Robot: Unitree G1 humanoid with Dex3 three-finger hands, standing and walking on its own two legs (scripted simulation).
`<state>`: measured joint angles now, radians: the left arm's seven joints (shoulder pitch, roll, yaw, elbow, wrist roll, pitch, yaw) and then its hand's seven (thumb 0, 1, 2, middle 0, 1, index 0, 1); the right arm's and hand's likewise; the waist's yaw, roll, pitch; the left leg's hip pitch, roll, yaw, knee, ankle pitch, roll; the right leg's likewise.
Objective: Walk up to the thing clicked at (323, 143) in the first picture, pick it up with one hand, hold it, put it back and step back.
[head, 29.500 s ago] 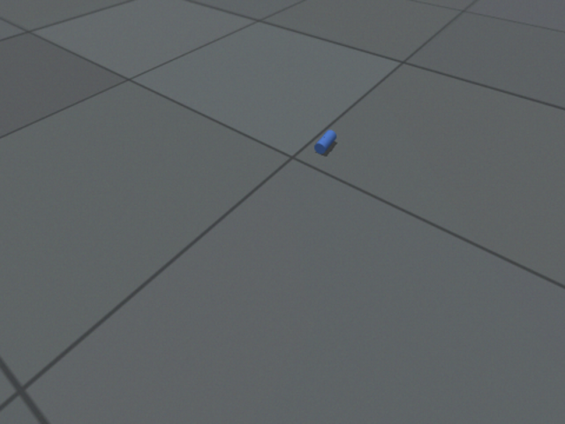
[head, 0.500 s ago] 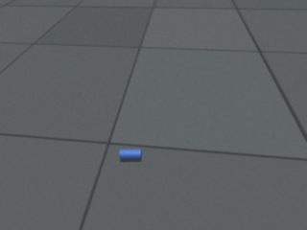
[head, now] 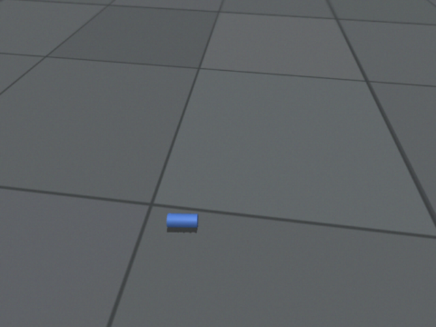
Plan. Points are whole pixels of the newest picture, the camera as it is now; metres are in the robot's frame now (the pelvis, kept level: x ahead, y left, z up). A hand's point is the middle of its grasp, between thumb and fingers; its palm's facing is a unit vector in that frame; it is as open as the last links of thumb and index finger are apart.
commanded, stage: stand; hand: left
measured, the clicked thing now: (182, 220) +0.75 +0.21 -0.74
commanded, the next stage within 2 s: walk up in 0.92 s
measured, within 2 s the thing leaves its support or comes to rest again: neither
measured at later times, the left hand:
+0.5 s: hand out of the picture +0.06 +0.24 -0.15, palm faces -0.04 -0.94 -0.35, open 7.3 cm
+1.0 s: hand out of the picture +0.09 +0.24 -0.15, palm faces -0.01 -0.94 -0.34, open 7.3 cm
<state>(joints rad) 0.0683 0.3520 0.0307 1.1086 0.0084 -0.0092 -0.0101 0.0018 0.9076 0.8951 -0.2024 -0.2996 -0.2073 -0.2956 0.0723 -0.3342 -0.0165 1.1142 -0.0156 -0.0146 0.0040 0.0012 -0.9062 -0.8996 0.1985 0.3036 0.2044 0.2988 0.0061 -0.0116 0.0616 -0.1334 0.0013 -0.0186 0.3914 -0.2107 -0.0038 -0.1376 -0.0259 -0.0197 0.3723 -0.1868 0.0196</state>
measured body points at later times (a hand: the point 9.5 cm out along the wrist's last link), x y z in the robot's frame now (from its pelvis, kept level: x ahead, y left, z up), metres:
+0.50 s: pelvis -0.01 -0.01 +0.00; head +0.00 -0.02 +0.45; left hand +0.07 +0.29 -0.13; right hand +0.06 -0.31 -0.13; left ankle +0.00 +0.12 -0.75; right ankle +0.01 -0.13 -0.75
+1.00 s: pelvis +0.01 -0.02 +0.00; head +0.01 -0.02 +0.45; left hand +0.09 +0.29 -0.12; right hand +0.07 -0.32 -0.13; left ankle +0.00 +0.12 -0.73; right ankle +0.01 -0.13 -0.74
